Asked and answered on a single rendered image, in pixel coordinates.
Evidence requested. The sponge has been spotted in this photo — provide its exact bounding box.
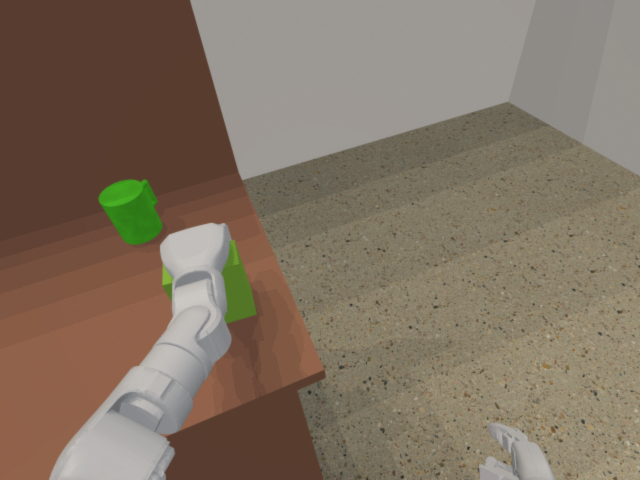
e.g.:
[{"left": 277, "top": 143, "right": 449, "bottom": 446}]
[{"left": 162, "top": 240, "right": 257, "bottom": 324}]

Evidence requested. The left robot hand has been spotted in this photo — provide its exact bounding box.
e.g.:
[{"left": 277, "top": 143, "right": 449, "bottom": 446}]
[{"left": 160, "top": 223, "right": 232, "bottom": 313}]

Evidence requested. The table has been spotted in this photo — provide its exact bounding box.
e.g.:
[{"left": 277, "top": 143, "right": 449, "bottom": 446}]
[{"left": 0, "top": 0, "right": 326, "bottom": 480}]

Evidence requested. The robot left forearm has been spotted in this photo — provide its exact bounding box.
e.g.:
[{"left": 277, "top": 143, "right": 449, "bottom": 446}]
[{"left": 49, "top": 266, "right": 232, "bottom": 480}]

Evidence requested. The right robot hand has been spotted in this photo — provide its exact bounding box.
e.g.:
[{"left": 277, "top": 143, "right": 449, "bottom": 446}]
[{"left": 479, "top": 423, "right": 555, "bottom": 480}]

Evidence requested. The left robot upper arm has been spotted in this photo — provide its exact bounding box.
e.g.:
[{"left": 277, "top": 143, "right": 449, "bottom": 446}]
[{"left": 56, "top": 410, "right": 175, "bottom": 480}]

